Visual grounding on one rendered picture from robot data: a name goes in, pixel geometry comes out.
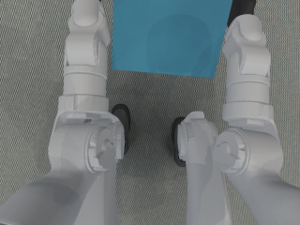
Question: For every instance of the left robot upper arm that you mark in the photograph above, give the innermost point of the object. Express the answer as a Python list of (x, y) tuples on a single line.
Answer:
[(78, 153)]

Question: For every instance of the left robot thigh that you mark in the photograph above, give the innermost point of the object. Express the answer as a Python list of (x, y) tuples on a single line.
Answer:
[(99, 206)]

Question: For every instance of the right robot shin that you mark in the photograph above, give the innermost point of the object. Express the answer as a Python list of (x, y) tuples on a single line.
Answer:
[(196, 115)]

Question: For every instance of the robot left forearm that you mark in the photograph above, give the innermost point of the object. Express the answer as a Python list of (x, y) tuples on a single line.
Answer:
[(85, 65)]

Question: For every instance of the robot right hand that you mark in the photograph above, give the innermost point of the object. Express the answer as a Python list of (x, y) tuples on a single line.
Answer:
[(241, 7)]

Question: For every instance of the right robot upper arm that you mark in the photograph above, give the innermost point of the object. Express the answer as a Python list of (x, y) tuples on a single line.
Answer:
[(252, 161)]

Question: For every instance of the robot right forearm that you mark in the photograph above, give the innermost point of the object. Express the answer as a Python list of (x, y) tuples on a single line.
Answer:
[(248, 77)]

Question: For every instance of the carton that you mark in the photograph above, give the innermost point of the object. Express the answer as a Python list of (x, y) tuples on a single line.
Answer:
[(172, 37)]

